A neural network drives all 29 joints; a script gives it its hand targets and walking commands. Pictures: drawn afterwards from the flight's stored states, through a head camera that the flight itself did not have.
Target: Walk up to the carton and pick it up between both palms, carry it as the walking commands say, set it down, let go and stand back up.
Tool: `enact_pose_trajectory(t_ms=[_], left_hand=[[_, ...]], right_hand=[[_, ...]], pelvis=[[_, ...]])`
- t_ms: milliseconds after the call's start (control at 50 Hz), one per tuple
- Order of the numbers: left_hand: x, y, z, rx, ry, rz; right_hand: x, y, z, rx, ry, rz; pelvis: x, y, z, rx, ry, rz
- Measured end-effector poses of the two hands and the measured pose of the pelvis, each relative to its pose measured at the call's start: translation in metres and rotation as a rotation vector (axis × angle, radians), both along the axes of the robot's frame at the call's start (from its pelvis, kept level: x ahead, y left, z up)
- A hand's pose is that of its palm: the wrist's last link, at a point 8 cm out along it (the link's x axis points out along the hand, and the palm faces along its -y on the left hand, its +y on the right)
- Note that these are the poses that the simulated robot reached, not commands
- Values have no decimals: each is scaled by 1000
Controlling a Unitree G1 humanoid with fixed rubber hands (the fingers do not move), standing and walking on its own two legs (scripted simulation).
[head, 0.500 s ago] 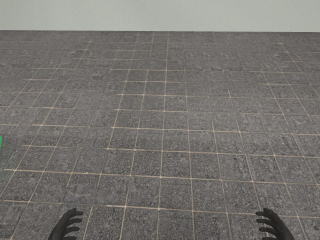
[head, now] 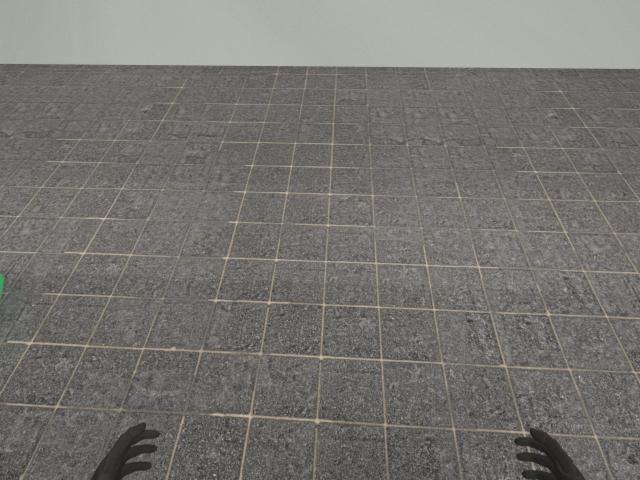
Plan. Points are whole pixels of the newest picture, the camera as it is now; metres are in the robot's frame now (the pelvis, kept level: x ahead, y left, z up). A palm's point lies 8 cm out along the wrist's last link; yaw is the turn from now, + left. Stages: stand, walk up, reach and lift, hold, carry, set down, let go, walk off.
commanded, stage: stand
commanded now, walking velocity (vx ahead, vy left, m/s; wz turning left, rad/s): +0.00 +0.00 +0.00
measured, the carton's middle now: out of the picture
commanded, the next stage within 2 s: walk up in 1.44 s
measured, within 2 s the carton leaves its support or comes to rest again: neither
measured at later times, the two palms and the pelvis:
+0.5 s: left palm out of the picture +0.13 +0.28 -0.08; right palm out of the picture +0.11 -0.28 -0.09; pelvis -0.01 +0.00 +0.00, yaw +0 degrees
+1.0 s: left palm out of the picture +0.11 +0.29 -0.09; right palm out of the picture +0.09 -0.28 -0.10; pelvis -0.02 +0.00 +0.00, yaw +0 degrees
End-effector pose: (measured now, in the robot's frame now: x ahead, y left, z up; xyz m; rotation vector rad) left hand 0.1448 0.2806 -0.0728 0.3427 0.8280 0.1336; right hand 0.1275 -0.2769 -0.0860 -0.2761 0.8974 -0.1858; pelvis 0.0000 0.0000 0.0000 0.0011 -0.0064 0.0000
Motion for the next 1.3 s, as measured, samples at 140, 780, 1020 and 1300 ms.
enact_pose_trajectory(t_ms=[140,780,1020,1300], left_hand=[[-3,1,-2,1,13,4],[-30,7,-11,4,59,32],[-38,9,-15,4,87,41],[-40,13,-18,2,103,49]], right_hand=[[-4,-1,-2,-1,17,-5],[-31,-6,-8,-6,58,-26],[-40,-8,-11,-8,86,-34],[-51,-7,-13,-10,115,-45]], pelvis=[[0,0,0,0,0,0],[-14,0,0,0,-20,0],[-17,0,0,0,-24,0],[-19,2,0,-3,-28,0]])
